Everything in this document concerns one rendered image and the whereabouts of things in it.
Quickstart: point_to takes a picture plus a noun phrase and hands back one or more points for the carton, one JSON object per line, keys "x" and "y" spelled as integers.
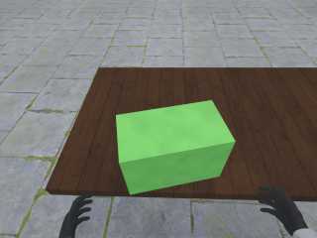
{"x": 173, "y": 145}

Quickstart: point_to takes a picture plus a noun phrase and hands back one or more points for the robot right forearm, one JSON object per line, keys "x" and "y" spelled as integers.
{"x": 304, "y": 233}

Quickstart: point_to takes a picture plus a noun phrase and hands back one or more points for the table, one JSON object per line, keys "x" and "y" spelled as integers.
{"x": 271, "y": 113}

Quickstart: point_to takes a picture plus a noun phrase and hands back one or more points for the robot left hand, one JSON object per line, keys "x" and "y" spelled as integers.
{"x": 71, "y": 219}

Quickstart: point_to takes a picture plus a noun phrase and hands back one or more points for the robot right hand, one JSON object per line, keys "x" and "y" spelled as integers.
{"x": 286, "y": 210}

